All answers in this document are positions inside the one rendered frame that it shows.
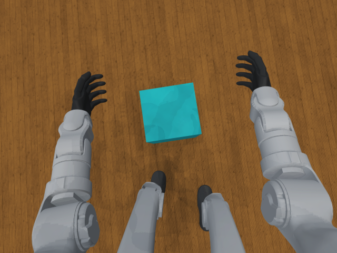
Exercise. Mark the right robot upper arm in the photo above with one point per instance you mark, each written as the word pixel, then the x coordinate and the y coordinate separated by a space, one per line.
pixel 302 212

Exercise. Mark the carton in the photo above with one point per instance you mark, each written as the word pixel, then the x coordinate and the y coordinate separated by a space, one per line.
pixel 170 113

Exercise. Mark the robot right hand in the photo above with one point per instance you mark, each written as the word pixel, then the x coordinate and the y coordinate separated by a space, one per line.
pixel 259 76

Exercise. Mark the right robot forearm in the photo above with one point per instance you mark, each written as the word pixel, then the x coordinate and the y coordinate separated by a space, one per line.
pixel 280 151

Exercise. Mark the robot left hand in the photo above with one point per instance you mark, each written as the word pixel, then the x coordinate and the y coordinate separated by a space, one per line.
pixel 82 98

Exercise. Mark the left robot upper arm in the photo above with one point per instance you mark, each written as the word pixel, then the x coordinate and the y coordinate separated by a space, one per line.
pixel 70 228

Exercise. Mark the right robot foot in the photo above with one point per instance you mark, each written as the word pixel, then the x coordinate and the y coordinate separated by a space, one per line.
pixel 202 193

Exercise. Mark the robot left thigh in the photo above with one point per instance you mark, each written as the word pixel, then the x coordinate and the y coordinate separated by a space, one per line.
pixel 139 235

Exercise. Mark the left robot forearm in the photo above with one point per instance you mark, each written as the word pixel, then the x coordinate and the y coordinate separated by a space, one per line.
pixel 70 180

